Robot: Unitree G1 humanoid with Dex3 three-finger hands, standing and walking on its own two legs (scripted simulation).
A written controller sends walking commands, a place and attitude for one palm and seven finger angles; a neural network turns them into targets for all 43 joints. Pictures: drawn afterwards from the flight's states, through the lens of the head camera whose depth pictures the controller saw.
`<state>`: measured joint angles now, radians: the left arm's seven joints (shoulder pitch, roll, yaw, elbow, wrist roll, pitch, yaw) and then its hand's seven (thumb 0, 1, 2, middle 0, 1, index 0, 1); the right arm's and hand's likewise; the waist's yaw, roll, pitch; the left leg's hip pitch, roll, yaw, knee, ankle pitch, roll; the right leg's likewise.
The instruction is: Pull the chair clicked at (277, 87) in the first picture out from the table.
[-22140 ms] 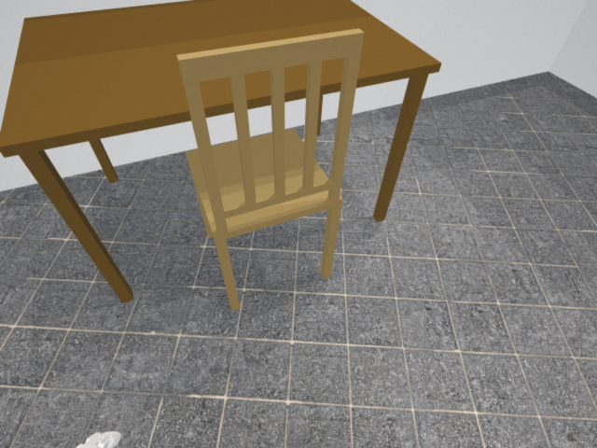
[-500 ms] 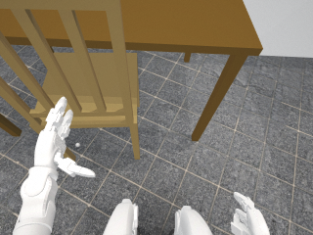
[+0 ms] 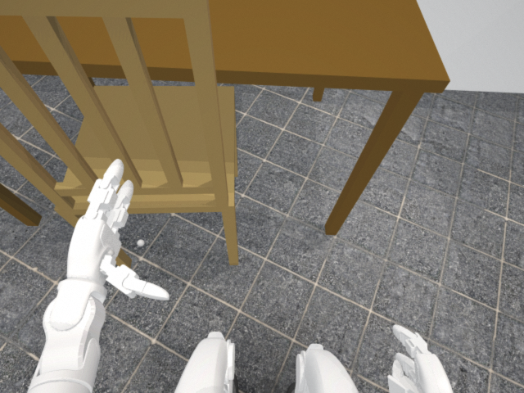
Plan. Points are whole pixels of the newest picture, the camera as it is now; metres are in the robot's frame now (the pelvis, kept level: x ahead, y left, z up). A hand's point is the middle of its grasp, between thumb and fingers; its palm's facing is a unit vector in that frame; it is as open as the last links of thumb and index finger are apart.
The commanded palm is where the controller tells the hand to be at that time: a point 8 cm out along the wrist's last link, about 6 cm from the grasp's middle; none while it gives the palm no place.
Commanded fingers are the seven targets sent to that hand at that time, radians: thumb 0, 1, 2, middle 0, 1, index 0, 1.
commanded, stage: aim the fingers beside a spindle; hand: left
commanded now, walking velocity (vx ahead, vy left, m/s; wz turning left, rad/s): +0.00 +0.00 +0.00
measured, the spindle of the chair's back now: (101, 124) +0.51 +0.29 +0.06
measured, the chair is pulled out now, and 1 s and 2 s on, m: -0.05 -0.05 -0.05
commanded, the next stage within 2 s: none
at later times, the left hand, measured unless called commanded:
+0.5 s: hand (146, 253) +0.31 +0.18 +0.01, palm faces -0.02 -1.00 -0.03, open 16.9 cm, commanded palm +0.29 +0.24 +0.03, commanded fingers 0.00 -0.50 0.30 -0.06 -0.08 -0.06 -0.08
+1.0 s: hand (142, 244) +0.31 +0.18 +0.04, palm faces -0.02 -1.00 -0.06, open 16.9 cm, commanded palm +0.29 +0.25 +0.03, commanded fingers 0.00 -0.50 0.30 -0.06 -0.08 -0.06 -0.08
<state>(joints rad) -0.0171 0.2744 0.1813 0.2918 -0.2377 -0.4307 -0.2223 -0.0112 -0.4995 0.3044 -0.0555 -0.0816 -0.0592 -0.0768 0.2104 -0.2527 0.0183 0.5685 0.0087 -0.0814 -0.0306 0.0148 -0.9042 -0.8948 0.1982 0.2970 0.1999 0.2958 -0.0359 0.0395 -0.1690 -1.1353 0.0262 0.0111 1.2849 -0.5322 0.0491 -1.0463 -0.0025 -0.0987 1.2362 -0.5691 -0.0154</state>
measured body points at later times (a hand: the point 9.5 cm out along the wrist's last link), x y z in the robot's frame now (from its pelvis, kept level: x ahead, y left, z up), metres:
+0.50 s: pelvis +0.00 -0.01 +0.00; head +0.10 +0.01 +0.44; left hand +0.30 +0.24 +0.02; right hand +0.16 -0.25 -0.10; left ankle +0.04 +0.09 -0.62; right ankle +0.01 -0.12 -0.62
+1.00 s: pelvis +0.00 -0.01 +0.00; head +0.10 +0.01 +0.44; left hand +0.31 +0.24 +0.05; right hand +0.15 -0.26 -0.09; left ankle +0.04 +0.09 -0.62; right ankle +0.01 -0.12 -0.62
